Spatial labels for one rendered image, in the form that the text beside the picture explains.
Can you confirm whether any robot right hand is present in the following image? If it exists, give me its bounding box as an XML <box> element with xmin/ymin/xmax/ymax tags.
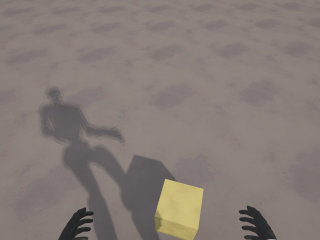
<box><xmin>239</xmin><ymin>206</ymin><xmax>277</xmax><ymax>240</ymax></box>

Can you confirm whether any carton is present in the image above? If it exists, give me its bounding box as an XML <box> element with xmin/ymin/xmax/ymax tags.
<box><xmin>154</xmin><ymin>179</ymin><xmax>204</xmax><ymax>240</ymax></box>

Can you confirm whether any robot left hand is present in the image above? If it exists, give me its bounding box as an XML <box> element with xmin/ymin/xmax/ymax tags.
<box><xmin>58</xmin><ymin>207</ymin><xmax>94</xmax><ymax>240</ymax></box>

